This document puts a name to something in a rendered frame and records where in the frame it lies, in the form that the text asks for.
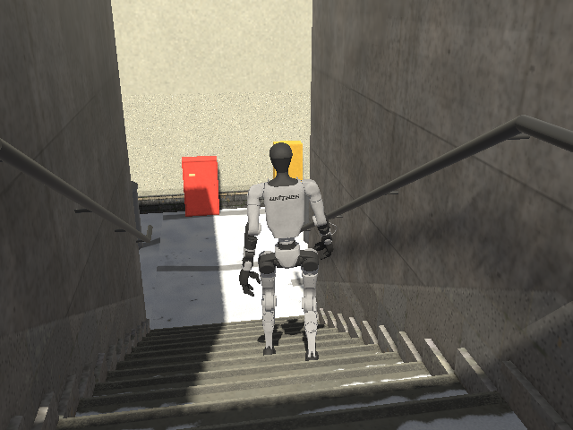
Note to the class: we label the stairs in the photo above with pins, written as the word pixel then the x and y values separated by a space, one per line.
pixel 212 374

